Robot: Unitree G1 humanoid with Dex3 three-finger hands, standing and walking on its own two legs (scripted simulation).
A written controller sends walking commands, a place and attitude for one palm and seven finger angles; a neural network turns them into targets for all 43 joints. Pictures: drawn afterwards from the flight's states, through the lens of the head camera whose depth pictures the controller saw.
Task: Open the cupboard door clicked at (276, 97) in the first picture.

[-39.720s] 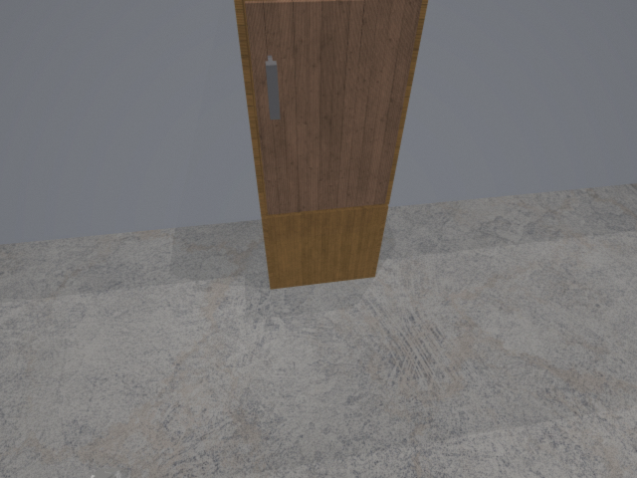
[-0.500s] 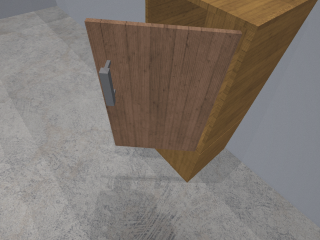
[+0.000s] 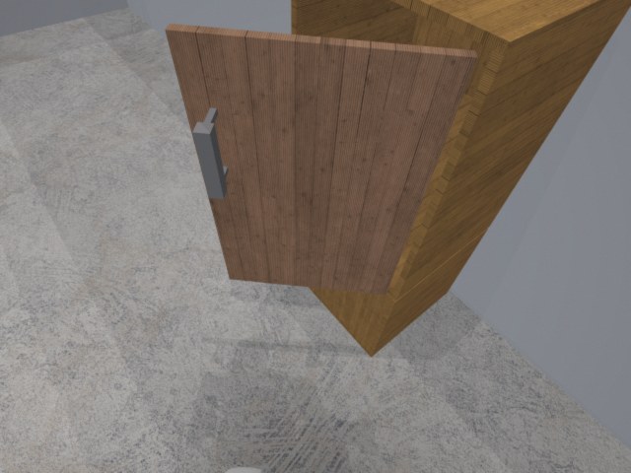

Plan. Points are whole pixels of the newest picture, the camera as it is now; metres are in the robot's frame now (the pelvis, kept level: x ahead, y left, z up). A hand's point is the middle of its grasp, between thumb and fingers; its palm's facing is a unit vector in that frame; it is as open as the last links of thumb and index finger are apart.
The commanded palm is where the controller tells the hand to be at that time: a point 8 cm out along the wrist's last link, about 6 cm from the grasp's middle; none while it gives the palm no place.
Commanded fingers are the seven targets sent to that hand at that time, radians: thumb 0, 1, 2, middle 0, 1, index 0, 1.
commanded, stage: come to a stop and stand still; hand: left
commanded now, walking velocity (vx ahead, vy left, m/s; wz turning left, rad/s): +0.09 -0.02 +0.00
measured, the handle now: (215, 154) +0.53 +0.21 +0.08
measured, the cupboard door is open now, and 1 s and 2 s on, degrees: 46 46 46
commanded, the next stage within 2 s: look again from close up in 0.30 s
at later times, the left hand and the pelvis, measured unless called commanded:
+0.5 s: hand out of the picture -0.02 +0.17 -0.17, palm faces -0.03 -0.98 -0.17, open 7.3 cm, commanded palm none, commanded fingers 0.00 0.90 0.90 -0.20 -0.30 -0.20 -0.30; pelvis -0.01 +0.01 +0.00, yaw -1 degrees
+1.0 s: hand out of the picture +0.01 +0.16 -0.17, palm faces -0.01 -0.98 -0.21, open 7.3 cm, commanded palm none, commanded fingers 0.00 0.90 0.90 -0.20 -0.30 -0.20 -0.30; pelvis -0.01 -0.01 +0.00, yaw -2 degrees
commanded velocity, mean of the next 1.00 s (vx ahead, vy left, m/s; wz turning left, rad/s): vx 0.02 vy -0.04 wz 0.00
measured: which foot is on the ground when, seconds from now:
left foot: up 0.00-0.04, down 0.06-1.00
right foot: down 0.00-0.06, up 0.08-0.36, down 0.38-1.00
